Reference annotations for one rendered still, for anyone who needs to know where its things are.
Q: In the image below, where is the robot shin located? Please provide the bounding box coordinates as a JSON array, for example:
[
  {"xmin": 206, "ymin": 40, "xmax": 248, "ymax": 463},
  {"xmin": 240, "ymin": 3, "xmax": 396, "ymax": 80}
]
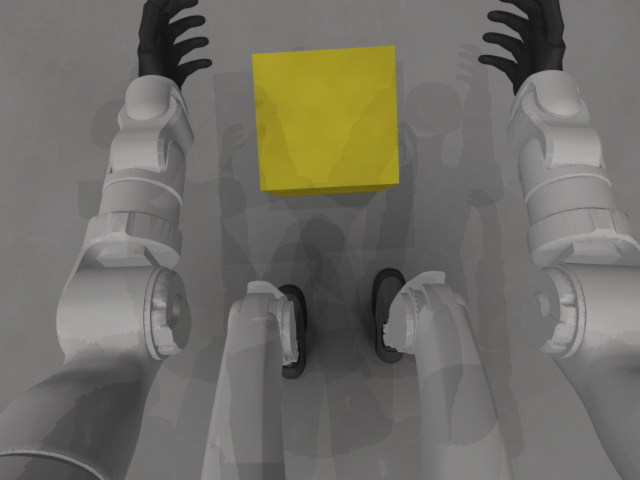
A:
[
  {"xmin": 227, "ymin": 281, "xmax": 299, "ymax": 366},
  {"xmin": 383, "ymin": 271, "xmax": 471, "ymax": 353}
]

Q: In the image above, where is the left robot forearm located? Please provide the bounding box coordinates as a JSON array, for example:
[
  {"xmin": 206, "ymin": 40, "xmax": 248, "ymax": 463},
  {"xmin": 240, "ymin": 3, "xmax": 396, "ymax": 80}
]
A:
[{"xmin": 56, "ymin": 75, "xmax": 194, "ymax": 354}]

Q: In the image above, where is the robot left shin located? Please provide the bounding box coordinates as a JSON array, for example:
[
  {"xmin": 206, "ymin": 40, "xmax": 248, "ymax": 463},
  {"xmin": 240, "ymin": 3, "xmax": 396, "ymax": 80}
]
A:
[{"xmin": 227, "ymin": 281, "xmax": 299, "ymax": 366}]

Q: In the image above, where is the robot right shin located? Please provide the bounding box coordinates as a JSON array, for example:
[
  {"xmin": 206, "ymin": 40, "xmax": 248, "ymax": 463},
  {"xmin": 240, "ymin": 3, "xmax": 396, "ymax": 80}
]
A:
[{"xmin": 383, "ymin": 271, "xmax": 471, "ymax": 353}]

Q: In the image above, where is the robot left hand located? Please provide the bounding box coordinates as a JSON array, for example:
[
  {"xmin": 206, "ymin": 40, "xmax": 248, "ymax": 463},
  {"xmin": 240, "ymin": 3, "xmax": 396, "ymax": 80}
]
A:
[{"xmin": 137, "ymin": 0, "xmax": 212, "ymax": 91}]

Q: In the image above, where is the robot right hand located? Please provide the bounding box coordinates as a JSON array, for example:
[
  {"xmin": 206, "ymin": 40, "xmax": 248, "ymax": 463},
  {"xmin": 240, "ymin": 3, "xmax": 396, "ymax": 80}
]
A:
[{"xmin": 478, "ymin": 0, "xmax": 566, "ymax": 96}]

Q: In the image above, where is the carton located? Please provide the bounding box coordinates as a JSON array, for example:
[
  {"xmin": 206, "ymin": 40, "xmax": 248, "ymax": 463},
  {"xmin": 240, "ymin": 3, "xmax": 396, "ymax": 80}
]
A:
[{"xmin": 252, "ymin": 46, "xmax": 399, "ymax": 197}]

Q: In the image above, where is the left robot upper arm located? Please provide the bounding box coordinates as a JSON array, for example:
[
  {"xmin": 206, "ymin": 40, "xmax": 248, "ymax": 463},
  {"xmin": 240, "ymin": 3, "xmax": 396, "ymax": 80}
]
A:
[{"xmin": 0, "ymin": 265, "xmax": 192, "ymax": 480}]

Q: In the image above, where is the right robot upper arm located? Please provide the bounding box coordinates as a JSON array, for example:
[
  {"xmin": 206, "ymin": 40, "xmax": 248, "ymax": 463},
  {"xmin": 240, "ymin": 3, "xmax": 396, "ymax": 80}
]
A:
[{"xmin": 520, "ymin": 262, "xmax": 640, "ymax": 480}]

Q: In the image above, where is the right robot forearm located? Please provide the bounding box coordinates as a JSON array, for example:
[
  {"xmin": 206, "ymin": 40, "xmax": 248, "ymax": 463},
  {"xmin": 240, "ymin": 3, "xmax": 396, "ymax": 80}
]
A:
[{"xmin": 506, "ymin": 70, "xmax": 640, "ymax": 268}]

